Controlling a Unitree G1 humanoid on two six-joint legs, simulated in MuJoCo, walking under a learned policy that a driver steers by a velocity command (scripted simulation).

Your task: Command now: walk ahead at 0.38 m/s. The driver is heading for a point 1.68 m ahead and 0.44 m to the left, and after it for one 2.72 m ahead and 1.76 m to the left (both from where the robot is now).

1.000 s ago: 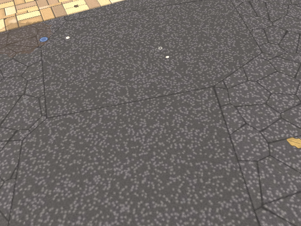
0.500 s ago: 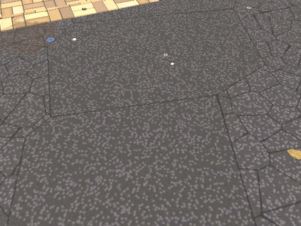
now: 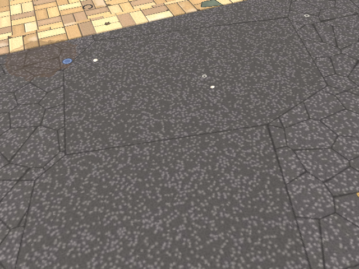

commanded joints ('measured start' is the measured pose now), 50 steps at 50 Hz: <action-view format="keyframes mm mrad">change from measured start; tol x32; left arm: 1 108 127 23 -6 -6 -15 -1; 20 266 -10 -13 -19 -37 -35 -3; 42 -467 68 15 -278 -8 2 -35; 50 -102 150 62 -216 3 -17 -8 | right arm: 1 -137 -52 -4 -107 -4 -50 26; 13 -445 -20 18 -245 9 -34 33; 20 149 -262 -69 -102 -35 -63 -9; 50 108 -83 -24 -124 28 -67 -19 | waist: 1 6 -99 209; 20 -115 167 -250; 50 31 -72 -95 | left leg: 1 -472 60 -22 229 116 12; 18 177 -73 138 -321 332 73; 20 656 402 -553 -421 85 243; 25 118 237 -273 -668 210 148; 33 161 164 -79 -716 504 112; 45 382 173 -114 -377 1058 86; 47 85 74 -54 84 653 51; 48 -249 -85 24 410 -86 16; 50 -330 16 -62 469 44 28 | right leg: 1 148 -330 502 -401 -301 -119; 17 250 -242 82 -40 1055 -69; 19 18 -174 39 416 697 -43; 20 -327 7 10 818 -137 -5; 42 -476 -77 -4 126 239 35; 46 46 -36 6 -30 205 -33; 48 535 -530 663 -115 96 -200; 50 281 -444 518 -196 7 -154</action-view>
